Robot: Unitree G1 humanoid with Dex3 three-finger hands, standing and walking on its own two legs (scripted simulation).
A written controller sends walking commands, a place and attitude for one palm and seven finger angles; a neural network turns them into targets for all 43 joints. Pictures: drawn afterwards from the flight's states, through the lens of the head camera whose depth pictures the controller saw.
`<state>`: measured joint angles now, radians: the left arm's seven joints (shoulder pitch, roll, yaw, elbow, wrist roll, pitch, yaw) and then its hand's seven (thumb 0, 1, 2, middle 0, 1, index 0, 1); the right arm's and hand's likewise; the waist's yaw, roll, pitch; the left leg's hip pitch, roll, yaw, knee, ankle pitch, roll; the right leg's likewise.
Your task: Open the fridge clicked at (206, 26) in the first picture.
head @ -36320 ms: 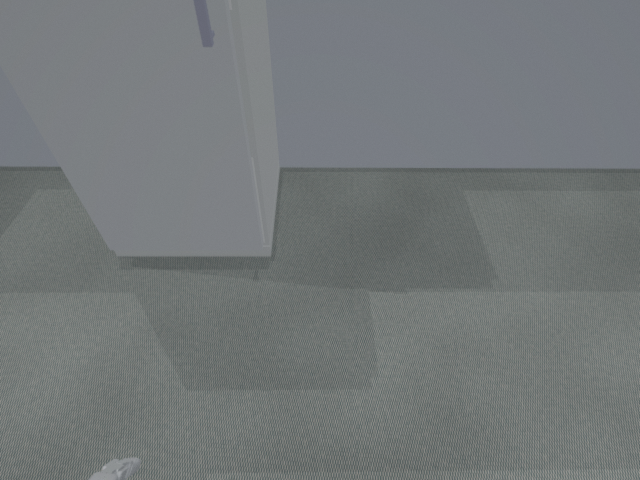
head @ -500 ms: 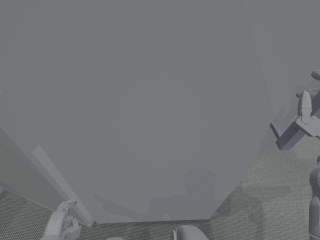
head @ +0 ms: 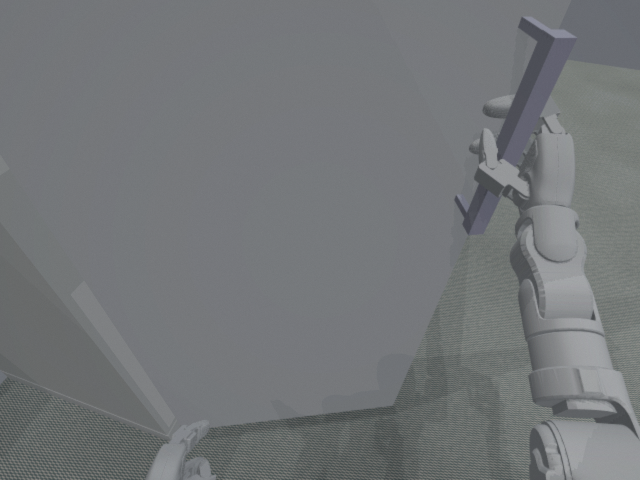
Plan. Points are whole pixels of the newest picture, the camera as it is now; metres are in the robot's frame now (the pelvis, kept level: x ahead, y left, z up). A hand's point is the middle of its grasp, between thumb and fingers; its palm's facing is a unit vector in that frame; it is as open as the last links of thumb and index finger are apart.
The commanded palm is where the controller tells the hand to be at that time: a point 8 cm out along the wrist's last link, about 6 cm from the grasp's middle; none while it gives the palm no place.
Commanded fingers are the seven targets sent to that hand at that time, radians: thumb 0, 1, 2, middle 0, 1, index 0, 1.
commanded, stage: stop walking and hold the door back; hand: right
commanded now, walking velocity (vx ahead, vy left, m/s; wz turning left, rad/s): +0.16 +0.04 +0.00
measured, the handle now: (498, 140) +0.44 -0.17 +0.24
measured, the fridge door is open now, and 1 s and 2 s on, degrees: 65 64 64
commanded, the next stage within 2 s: loosen the grip on the handle in 1.40 s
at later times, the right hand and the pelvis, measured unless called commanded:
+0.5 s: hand (481, 167) +0.41 -0.15 +0.23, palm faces +0.24 +0.96 -0.15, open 5.4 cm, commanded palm +0.38 -0.20 +0.18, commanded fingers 0.00 -0.90 -0.90 0.45 1.40 0.45 1.40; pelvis -0.02 +0.04 +0.01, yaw +0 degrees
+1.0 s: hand (478, 169) +0.41 -0.15 +0.22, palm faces +0.22 +0.96 -0.16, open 5.3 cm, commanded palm +0.38 -0.21 +0.18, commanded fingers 0.00 -0.90 -0.90 0.45 1.40 0.45 1.40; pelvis -0.01 +0.04 +0.01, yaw +1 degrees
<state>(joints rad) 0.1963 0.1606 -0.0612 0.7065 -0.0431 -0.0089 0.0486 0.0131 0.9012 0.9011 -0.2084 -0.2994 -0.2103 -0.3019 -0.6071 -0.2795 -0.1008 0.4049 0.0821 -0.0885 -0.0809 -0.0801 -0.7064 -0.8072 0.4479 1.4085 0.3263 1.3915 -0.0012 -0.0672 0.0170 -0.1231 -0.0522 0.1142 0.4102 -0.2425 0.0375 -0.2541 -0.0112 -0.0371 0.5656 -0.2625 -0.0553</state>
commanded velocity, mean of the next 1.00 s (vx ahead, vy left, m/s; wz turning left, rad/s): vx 0.02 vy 0.01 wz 0.00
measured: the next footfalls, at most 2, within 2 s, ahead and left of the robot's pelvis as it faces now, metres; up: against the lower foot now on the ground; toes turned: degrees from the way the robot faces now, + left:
none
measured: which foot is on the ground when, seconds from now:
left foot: down 0.00-1.00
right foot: down 0.00-1.00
